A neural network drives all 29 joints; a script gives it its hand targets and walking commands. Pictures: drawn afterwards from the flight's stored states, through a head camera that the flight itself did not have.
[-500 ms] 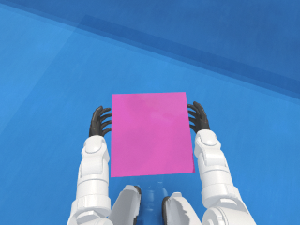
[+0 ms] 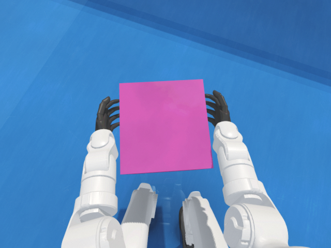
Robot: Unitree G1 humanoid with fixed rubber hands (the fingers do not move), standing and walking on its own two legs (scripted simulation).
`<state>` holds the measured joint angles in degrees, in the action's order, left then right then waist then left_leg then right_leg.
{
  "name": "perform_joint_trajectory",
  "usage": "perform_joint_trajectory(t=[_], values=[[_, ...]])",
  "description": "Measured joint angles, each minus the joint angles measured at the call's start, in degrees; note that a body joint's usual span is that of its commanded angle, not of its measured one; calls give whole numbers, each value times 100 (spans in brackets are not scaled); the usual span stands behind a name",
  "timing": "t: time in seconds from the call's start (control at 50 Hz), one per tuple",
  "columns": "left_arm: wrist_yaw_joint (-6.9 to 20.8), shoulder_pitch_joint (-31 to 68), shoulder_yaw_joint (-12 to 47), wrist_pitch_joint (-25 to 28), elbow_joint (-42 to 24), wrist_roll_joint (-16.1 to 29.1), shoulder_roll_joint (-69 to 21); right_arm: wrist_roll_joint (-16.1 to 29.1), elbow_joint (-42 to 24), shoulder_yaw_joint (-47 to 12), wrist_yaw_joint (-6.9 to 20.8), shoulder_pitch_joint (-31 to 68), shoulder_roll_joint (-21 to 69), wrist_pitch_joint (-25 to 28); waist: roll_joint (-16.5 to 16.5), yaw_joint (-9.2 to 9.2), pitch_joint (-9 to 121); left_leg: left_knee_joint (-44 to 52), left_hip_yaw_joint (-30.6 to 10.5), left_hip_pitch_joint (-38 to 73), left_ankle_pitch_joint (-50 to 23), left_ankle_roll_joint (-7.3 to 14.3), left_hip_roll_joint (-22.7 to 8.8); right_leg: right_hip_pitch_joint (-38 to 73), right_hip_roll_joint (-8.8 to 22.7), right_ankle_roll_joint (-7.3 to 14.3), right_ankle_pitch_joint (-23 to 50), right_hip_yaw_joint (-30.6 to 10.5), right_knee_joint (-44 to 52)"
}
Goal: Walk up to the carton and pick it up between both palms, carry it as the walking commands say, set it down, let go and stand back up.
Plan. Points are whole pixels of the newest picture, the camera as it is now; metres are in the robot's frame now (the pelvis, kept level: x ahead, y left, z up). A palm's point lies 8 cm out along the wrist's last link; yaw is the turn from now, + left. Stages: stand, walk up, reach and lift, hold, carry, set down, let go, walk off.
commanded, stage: set down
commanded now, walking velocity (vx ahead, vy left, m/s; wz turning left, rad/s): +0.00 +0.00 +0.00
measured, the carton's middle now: (163, 134) +0.41 +0.04 -0.15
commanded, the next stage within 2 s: none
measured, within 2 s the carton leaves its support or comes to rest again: neither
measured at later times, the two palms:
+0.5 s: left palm (112, 130) +0.41 +0.19 -0.16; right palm (210, 123) +0.45 -0.09 -0.15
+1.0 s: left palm (117, 130) +0.43 +0.20 -0.25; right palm (202, 123) +0.48 -0.09 -0.24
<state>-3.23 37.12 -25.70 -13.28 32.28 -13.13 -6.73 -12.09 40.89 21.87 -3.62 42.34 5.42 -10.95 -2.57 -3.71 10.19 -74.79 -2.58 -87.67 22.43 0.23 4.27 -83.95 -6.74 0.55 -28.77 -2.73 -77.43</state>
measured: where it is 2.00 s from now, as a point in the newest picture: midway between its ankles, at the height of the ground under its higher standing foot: (165, 231)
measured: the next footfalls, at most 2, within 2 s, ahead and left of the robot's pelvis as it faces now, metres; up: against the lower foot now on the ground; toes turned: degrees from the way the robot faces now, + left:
none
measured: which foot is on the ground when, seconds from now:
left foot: down 0.00-1.00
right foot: down 0.00-1.00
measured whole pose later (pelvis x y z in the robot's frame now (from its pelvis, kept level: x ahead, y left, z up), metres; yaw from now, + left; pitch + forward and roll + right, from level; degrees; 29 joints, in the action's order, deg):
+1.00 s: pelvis -0.03 +0.00 -0.14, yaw -2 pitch +43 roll -2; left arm -4.2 57.9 -27.8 -15.0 38.5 -10.7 0.6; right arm -8.1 48.9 20.4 -6.9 64.3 -1.8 -12.1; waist -3.1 -5.2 2.1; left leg -102.4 -3.9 -117.8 27.1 -1.7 6.5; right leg -113.8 -10.8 -1.1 -33.8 -1.2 -104.7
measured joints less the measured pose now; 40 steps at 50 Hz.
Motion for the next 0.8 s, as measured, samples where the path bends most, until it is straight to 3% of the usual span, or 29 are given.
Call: perform_joint_trajectory(t=[0.8], values=[[-68, 1674, -178, -131, 540, 209, 610, 339, 651, -106, -302, 1761, -552, -96, -58, -128, -536, -2302, -144, -2533, 433, -178, 180, -2509, -341, -108, -452, 136, -2267]])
